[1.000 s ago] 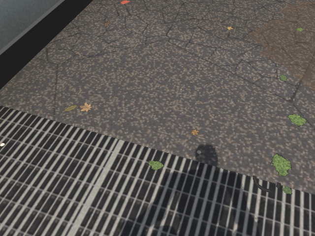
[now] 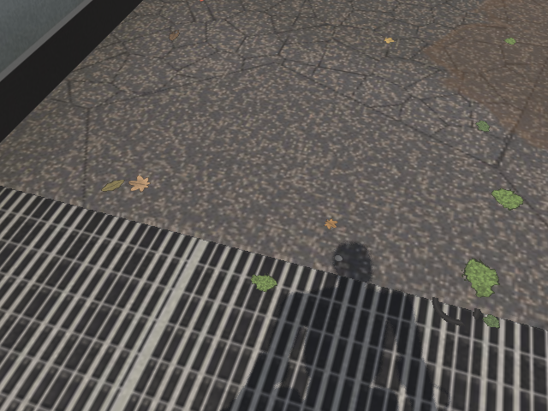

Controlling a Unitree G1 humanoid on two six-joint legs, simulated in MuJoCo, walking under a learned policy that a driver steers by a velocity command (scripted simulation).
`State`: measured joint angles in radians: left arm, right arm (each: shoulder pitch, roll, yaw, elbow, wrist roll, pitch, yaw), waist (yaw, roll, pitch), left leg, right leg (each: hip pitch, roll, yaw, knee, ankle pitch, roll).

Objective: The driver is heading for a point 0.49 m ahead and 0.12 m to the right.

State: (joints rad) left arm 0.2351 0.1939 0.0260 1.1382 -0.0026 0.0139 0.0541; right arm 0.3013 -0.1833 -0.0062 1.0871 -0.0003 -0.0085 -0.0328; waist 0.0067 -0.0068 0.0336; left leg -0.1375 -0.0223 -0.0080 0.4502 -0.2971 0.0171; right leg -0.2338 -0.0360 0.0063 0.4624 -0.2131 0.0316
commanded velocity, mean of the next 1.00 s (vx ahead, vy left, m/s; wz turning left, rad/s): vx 0.33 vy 0.00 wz -0.03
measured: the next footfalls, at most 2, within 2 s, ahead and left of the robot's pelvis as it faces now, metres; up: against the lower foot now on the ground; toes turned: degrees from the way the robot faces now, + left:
left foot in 0.78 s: +0.48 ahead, +0.08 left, +0.00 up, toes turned +1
right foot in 1.18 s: +0.55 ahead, -0.15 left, +0.00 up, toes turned -4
